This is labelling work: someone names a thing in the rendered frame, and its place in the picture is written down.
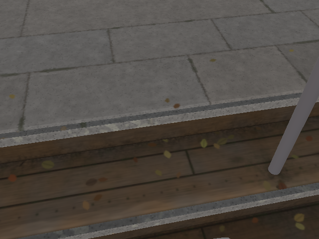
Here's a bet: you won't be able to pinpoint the stairs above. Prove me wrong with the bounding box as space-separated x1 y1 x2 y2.
0 102 319 239

